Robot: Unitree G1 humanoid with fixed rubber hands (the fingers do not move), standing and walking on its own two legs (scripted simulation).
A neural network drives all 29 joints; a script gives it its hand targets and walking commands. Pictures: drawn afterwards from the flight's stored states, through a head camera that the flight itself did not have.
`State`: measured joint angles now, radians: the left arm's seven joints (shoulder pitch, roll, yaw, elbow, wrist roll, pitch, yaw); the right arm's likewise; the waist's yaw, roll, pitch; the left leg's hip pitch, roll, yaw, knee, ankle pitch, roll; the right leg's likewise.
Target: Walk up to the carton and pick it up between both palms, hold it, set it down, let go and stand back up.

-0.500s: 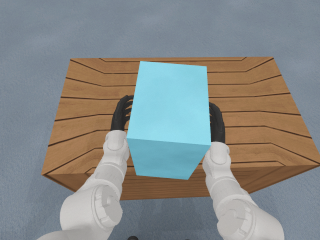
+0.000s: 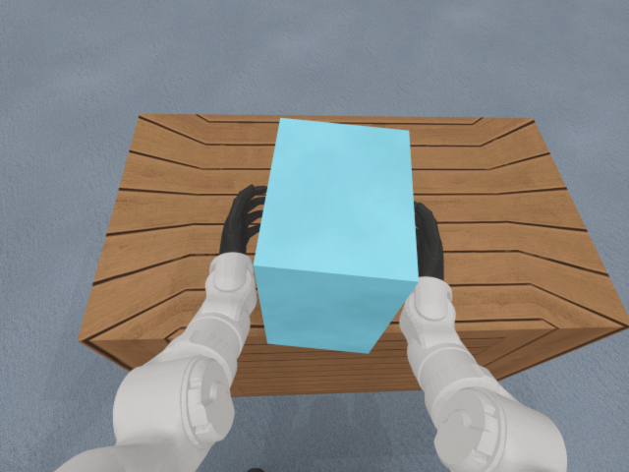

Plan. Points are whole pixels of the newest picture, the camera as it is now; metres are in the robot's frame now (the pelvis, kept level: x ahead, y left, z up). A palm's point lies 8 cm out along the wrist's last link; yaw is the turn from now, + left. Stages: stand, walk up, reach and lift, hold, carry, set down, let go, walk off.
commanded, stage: reach and lift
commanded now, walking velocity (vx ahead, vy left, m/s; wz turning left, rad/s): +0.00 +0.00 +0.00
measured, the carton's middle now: (329, 249) +0.42 -0.01 -0.02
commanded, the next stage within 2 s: none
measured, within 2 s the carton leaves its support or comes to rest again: leaves its support in 0.54 s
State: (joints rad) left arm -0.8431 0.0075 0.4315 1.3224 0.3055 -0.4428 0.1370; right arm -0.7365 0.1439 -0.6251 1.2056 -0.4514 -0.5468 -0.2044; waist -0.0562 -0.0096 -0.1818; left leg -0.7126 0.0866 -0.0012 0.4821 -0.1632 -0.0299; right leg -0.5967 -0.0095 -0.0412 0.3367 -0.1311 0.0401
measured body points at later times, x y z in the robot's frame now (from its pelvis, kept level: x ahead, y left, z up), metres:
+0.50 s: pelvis +0.01 +0.00 -0.01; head +0.08 +0.02 +0.43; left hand +0.43 +0.12 +0.00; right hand +0.40 -0.13 +0.01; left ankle +0.01 +0.13 -0.73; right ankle -0.01 -0.15 -0.73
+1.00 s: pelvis -0.01 +0.00 +0.00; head -0.03 +0.02 +0.45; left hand +0.42 +0.13 +0.12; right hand +0.40 -0.12 +0.13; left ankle +0.01 +0.13 -0.73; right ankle -0.01 -0.15 -0.73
